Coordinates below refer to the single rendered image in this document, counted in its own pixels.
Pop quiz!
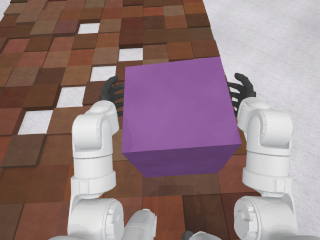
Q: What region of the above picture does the right robot foot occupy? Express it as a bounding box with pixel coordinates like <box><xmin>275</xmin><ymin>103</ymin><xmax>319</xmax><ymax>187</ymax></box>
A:
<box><xmin>181</xmin><ymin>230</ymin><xmax>193</xmax><ymax>240</ymax></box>

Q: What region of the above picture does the left robot hand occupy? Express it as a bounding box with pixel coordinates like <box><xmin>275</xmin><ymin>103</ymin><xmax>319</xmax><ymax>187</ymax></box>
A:
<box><xmin>99</xmin><ymin>76</ymin><xmax>125</xmax><ymax>117</ymax></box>

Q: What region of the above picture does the carton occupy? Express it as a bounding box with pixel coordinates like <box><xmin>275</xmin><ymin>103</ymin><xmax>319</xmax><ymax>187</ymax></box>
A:
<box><xmin>121</xmin><ymin>56</ymin><xmax>242</xmax><ymax>178</ymax></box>

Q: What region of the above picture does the left robot upper arm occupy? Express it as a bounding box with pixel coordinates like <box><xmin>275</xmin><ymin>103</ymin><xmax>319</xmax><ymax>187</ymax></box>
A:
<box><xmin>48</xmin><ymin>198</ymin><xmax>124</xmax><ymax>240</ymax></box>

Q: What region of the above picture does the robot right forearm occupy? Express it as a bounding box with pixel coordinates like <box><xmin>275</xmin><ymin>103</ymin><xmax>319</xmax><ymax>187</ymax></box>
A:
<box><xmin>237</xmin><ymin>97</ymin><xmax>298</xmax><ymax>231</ymax></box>

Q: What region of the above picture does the left robot thigh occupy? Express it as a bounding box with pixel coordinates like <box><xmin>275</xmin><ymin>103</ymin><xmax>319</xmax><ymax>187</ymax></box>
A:
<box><xmin>121</xmin><ymin>210</ymin><xmax>157</xmax><ymax>240</ymax></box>

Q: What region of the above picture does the robot left forearm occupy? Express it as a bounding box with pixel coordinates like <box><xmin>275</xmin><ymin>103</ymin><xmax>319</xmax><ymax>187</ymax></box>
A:
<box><xmin>67</xmin><ymin>100</ymin><xmax>119</xmax><ymax>234</ymax></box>

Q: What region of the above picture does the right robot hand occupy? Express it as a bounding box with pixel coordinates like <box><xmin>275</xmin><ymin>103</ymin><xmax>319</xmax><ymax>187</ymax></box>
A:
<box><xmin>226</xmin><ymin>73</ymin><xmax>256</xmax><ymax>117</ymax></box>

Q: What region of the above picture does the right robot upper arm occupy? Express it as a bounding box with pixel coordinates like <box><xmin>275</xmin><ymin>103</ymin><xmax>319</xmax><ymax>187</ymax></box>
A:
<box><xmin>234</xmin><ymin>196</ymin><xmax>320</xmax><ymax>240</ymax></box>

